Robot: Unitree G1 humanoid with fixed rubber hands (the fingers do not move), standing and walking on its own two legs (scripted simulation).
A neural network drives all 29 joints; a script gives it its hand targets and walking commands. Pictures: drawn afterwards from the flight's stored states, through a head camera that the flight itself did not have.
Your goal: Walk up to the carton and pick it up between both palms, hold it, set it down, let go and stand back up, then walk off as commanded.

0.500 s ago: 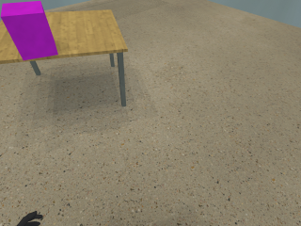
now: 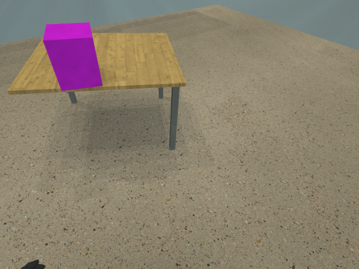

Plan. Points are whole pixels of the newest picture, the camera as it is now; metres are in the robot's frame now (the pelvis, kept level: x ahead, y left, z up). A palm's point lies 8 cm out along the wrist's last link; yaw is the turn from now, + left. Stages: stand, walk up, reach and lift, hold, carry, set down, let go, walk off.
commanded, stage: walk up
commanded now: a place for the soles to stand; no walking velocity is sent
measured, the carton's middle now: (75, 56) +1.14 +0.45 -0.03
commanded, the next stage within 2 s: none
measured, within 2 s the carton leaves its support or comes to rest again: neither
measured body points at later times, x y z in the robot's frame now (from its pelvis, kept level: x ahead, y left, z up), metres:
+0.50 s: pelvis +0.12 +0.01 -0.01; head +0.11 +0.01 +0.44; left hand +0.21 +0.35 -0.07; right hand +0.26 -0.29 -0.08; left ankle +0.18 +0.15 -0.71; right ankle +0.13 -0.16 -0.72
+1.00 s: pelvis +0.25 +0.03 +0.00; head +0.26 +0.02 +0.44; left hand +0.31 +0.38 -0.06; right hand +0.40 -0.26 -0.09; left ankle +0.24 +0.17 -0.66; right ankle +0.26 -0.12 -0.72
